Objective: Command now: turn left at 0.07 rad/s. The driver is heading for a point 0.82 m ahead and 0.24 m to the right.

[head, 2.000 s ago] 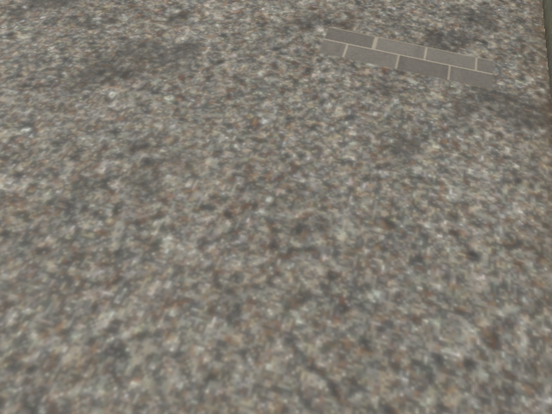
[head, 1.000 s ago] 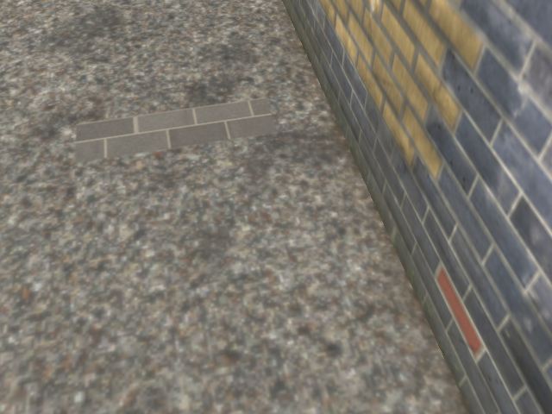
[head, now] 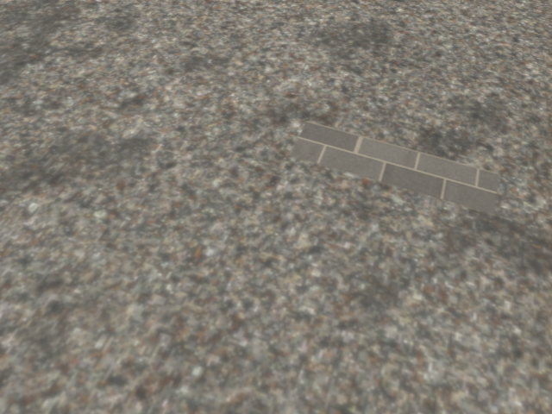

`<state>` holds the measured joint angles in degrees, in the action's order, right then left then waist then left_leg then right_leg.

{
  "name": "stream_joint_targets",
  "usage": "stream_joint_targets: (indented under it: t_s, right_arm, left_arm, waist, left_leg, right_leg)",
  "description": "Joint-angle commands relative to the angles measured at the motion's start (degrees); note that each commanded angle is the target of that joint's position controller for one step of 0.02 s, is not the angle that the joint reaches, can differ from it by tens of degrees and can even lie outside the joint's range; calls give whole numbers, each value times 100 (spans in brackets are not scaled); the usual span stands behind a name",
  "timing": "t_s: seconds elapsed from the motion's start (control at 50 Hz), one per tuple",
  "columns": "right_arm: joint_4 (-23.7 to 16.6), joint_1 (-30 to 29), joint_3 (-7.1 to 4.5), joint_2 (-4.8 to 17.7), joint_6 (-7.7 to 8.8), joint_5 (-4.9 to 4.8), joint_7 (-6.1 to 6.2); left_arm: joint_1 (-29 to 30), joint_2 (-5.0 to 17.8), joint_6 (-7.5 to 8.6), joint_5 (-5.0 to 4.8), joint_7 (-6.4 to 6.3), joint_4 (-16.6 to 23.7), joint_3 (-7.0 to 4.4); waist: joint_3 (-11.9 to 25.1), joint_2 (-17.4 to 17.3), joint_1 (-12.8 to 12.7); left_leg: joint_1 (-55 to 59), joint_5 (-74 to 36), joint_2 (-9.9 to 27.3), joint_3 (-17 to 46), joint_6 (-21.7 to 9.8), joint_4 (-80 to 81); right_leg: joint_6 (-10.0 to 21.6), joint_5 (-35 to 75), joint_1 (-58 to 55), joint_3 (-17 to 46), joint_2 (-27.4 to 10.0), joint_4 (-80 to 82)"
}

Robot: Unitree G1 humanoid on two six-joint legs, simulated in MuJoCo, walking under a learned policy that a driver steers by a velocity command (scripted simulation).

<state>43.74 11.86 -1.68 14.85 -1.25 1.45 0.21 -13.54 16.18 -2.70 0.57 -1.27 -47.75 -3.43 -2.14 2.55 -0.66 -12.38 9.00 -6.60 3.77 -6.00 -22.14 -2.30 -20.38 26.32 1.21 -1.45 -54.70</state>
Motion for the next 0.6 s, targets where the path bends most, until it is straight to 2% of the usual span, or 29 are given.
stream_joint_targets:
  t_s: [0.02, 0.06, 0.08, 0.1, 0.12, 0.16, 0.18, 0.2, 0.22, 0.24, 0.26, 0.28, 0.3, 0.32, 0.34, 0.38, 0.4, 0.42, 0.44, 0.46, 0.48, 0.5, 0.52, 0.54, 0.56, 0.58, 0.6]
  right_arm:
    - [-103, 197, 5, 419, 126, 65, 82]
    - [-29, 170, 7, 537, 131, 97, 111]
    - [0, 205, -17, 638, 124, 56, 137]
    - [58, 160, -87, 809, 109, 26, 164]
    - [56, 133, -117, 877, 95, -8, 187]
    - [51, 56, -158, 891, 81, -79, 227]
    - [56, 52, -183, 885, 88, -94, 246]
    - [8, 34, -194, 821, 112, -84, 259]
    - [-104, 122, -198, 663, 117, -90, 244]
    - [-136, -246, -176, 551, 92, -80, 265]
    - [-154, -304, -164, 508, 70, -69, 271]
    - [-190, -319, -187, 536, 57, -88, 268]
    - [-203, -382, -204, 566, 45, -103, 246]
    - [-136, -320, -199, 532, 19, -76, 241]
    - [-102, -240, -212, 551, 29, -39, 224]
    - [-158, -488, -174, 512, 92, 16, 131]
    - [-180, -594, -152, 504, 140, -16, 88]
    - [-238, -726, -145, 547, 179, -17, 62]
    - [-238, -679, -140, 551, 203, -56, 5]
    - [-200, -483, -128, 538, 210, -96, -16]
    - [-47, -33, -141, 532, 228, -140, 8]
    - [154, 627, -161, 524, 263, -180, 78]
    - [340, 1268, -240, 880, 326, -128, 167]
    - [199, 1332, -370, 1690, 372, 1, 212]
    - [140, 787, -371, 1663, 387, 110, 185]
    - [94, 465, -277, 1234, 425, 63, 154]
    - [52, 207, -213, 947, 480, -21, 138]
  left_arm:
    - [-127, 223, 34, -59, 16, 90, 22]
    - [-137, 200, 33, -103, 34, -45, 82]
    - [-113, 169, 33, -95, 54, -71, 101]
    - [-85, 271, 58, -144, 68, -11, 78]
    - [-128, 306, 89, -145, 72, -39, 76]
    - [-380, 184, 169, -120, 71, -125, 121]
    - [-468, 174, 223, -86, 63, -142, 142]
    - [-488, 342, 272, -18, 55, -120, 118]
    - [-354, 693, 307, -47, 53, -68, 31]
    - [-245, 697, 326, -75, 91, -27, -16]
    - [-254, 712, 339, -33, 98, 60, -38]
    - [-349, 833, 353, -10, 84, 119, -87]
    - [-447, 892, 359, 1, 63, 128, -133]
    - [-400, 945, 314, 22, 18, 113, -172]
    - [-337, 844, 261, -3, -23, 144, -179]
    - [-407, 701, 190, -13, -20, 178, -183]
    - [-427, 732, 191, -18, -14, 159, -212]
    - [-504, 711, 230, -20, -10, 95, -215]
    - [-435, 792, 242, -26, 7, 72, -264]
    - [-207, 883, 246, 16, 31, 161, -320]
    - [136, 914, 238, 14, 64, 260, -354]
    - [392, 839, 205, 17, 47, 334, -346]
    - [488, 655, 189, 83, 77, 438, -343]
    - [326, -35, 240, -5, 99, 762, -164]
    - [497, 419, 273, 134, 119, 798, -211]
    - [460, 547, 292, 159, 183, 756, -260]
    - [262, 578, 307, 162, 272, 587, -281]
  waist:
    - [415, -770, 118]
    - [328, -788, 155]
    - [324, -741, 185]
    - [152, -709, 123]
    - [139, -649, 93]
    - [161, -490, -66]
    - [193, -404, -115]
    - [259, -191, -69]
    - [254, 437, 199]
    - [28, 749, 41]
    - [-10, 875, -5]
    - [5, 855, -81]
    - [19, 658, -137]
    - [24, 445, -47]
    - [112, 322, -4]
    - [169, 441, -155]
    - [84, 600, -181]
    - [-14, 652, -216]
    - [-38, 633, -135]
    - [67, 672, 3]
    - [153, 565, 305]
    - [185, 273, 712]
    - [269, -386, 967]
    - [610, -2147, 756]
    - [-79, -1442, 475]
    - [-438, -860, 183]
    - [-514, -650, 33]
  left_leg:
    - [373, -1083, 1571, 1027, -512, 782]
    - [127, -480, 1533, 957, -457, 805]
    - [150, -286, 1591, 1040, -493, 778]
    - [131, -218, 1667, 1212, -483, 731]
    - [195, -307, 1735, 1295, -495, 629]
    - [241, -714, 1744, 1243, -440, 311]
    - [140, -901, 1688, 1141, -327, 101]
    - [10, -1015, 1479, 940, -190, -312]
    - [-163, -740, 855, 345, -3, -820]
    - [-605, 43, 348, -244, 205, -1356]
    - [-1008, 855, 147, -435, 340, -1811]
    - [-1247, 1595, 80, -380, 370, -2381]
    - [-1520, 2042, 146, -233, 399, -2987]
    - [-1634, 2021, 274, -107, 441, -3271]
    - [-1771, 1811, 354, -109, 512, -3213]
    - [-1897, 1597, 385, -207, 600, -2800]
    - [-1928, 1518, 393, -215, 626, -2611]
    - [-1788, 1512, 417, -167, 686, -2306]
    - [-1498, 1622, 423, -166, 672, -1888]
    - [-897, 1786, 367, -171, 656, -1392]
    - [54, 1398, 273, -284, 603, -754]
    - [1179, 747, 239, -362, 564, -101]
    - [2120, 1465, 833, 231, 472, 402]
    - [2323, 3945, 2725, 3127, 40, 1541]
    - [1253, 4262, 2992, 3761, -305, 1944]
    - [819, 3968, 2865, 3282, -395, 1863]
    - [769, 3219, 2475, 2445, -258, 1823]
  right_leg:
    - [-1, -87, -511, 138, -71, 817]
    - [54, -219, -1072, 117, 71, 1349]
    - [124, -324, -1174, 65, 169, 1533]
    - [218, -273, -1093, 74, 203, 1700]
    - [285, -286, -1115, 62, 219, 1861]
    - [412, 144, -1362, 18, 226, 2560]
    - [484, 690, -1598, 193, 131, 2962]
    - [609, 1089, -1702, 708, -108, 3070]
    - [846, 2027, -1554, 1459, -583, 3118]
    - [1208, 2560, -1406, 2118, -1012, 3391]
    - [1541, 2879, -1534, 2585, -1415, 3592]
    - [1830, 3299, -1599, 2824, -1626, 3734]
    - [1958, 3488, -1753, 2794, -1611, 3743]
    - [1933, 3594, -1783, 2489, -1404, 3616]
    - [1747, 2749, -1899, 2290, -1115, 3613]
    - [1575, 540, -1956, 2253, -674, 3933]
    - [1579, -233, -1917, 2406, -630, 4096]
    - [1553, -479, -1792, 2501, -608, 4152]
    - [1540, -640, -1626, 2576, -631, 4151]
    - [1478, -629, -1362, 2504, -525, 4064]
    - [1311, -652, -802, 2378, -343, 3883]
    - [1076, -851, -95, 2285, -95, 3518]
    - [800, -1343, 785, 1659, 433, 2346]
    - [551, -1722, 1636, 728, 1218, 600]
    - [608, -1106, 1775, 930, 743, -15]
    - [632, -513, 1661, 978, 464, -238]
    - [556, -51, 1511, 827, 298, -258]
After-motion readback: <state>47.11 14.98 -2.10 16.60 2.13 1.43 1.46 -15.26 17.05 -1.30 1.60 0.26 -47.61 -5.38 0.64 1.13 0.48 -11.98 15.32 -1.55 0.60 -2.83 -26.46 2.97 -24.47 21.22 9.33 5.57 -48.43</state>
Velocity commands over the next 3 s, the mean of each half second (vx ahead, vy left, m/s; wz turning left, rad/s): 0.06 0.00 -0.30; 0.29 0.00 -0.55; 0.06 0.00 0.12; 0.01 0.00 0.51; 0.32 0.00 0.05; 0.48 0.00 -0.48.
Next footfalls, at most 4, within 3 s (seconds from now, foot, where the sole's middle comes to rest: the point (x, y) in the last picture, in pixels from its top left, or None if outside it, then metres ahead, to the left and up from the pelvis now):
0.20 right None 0.00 -0.11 -0.78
0.52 left None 0.08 0.11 -0.78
1.00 right None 0.25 -0.15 -0.78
1.52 left None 0.29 0.04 -0.78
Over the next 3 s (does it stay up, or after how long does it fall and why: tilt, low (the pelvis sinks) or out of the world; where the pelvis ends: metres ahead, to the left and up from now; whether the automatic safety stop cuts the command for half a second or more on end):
stays up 0.59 -0.07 -0.01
